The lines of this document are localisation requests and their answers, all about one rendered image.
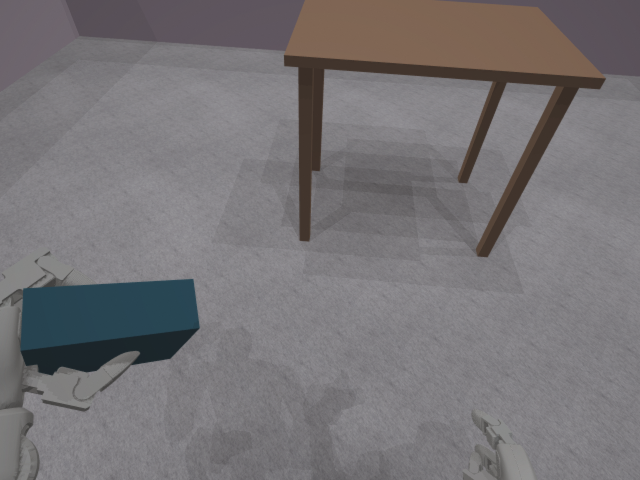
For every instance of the robot right hand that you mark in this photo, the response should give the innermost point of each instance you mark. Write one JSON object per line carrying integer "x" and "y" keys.
{"x": 510, "y": 462}

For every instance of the sponge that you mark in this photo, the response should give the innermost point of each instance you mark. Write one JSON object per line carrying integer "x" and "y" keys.
{"x": 82, "y": 327}

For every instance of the robot left hand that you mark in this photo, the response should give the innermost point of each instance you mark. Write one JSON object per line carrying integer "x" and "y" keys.
{"x": 68, "y": 388}

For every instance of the left robot forearm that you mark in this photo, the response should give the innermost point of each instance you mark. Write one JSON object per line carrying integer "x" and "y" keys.
{"x": 19, "y": 458}

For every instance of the table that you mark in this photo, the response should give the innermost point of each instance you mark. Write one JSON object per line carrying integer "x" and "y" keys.
{"x": 444, "y": 39}

